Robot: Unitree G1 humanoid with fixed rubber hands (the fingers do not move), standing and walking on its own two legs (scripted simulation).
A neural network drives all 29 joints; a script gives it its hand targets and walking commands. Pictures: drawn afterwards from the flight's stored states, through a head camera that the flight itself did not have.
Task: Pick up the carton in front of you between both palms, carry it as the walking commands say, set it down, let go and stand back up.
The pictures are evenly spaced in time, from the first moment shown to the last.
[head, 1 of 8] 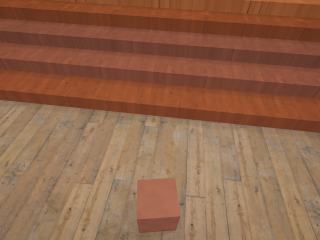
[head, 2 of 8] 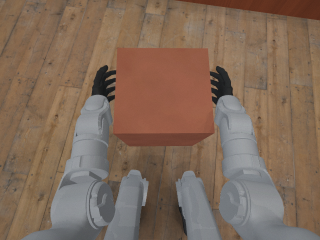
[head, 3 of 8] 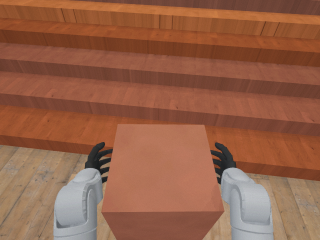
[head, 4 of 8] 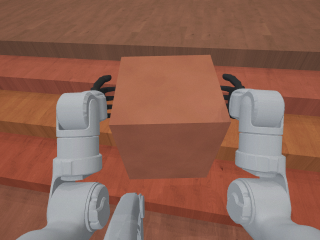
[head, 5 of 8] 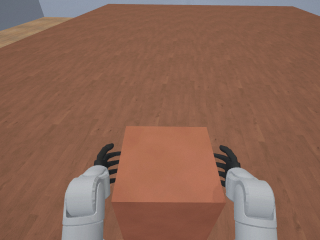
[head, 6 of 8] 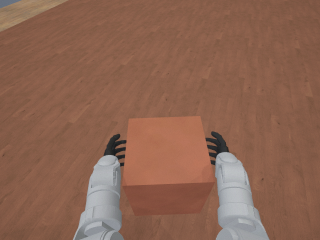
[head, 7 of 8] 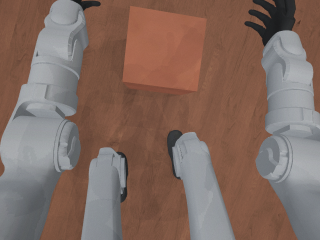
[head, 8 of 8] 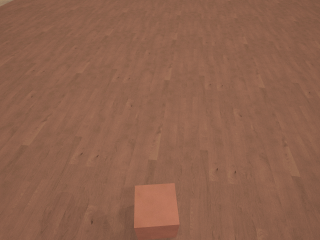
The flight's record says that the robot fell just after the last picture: no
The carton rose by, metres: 2.06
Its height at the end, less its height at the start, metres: +1.30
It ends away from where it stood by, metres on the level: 5.50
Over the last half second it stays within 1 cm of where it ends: yes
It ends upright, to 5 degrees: yes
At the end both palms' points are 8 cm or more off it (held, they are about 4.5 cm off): yes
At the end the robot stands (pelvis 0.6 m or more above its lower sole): yes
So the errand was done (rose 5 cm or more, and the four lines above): yes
